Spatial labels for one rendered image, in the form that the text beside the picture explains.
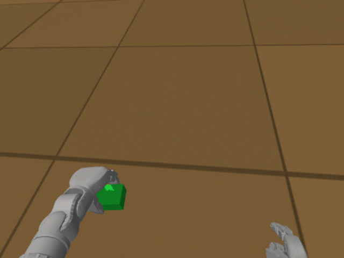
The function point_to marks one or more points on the right robot hand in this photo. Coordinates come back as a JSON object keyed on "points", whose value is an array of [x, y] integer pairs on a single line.
{"points": [[292, 248]]}

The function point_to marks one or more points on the small box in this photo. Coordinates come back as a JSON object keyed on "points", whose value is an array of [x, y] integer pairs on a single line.
{"points": [[112, 197]]}

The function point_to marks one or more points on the left robot hand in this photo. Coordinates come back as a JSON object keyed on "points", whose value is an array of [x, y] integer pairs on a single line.
{"points": [[94, 179]]}

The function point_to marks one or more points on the left robot arm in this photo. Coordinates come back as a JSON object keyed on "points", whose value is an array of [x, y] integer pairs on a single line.
{"points": [[61, 226]]}

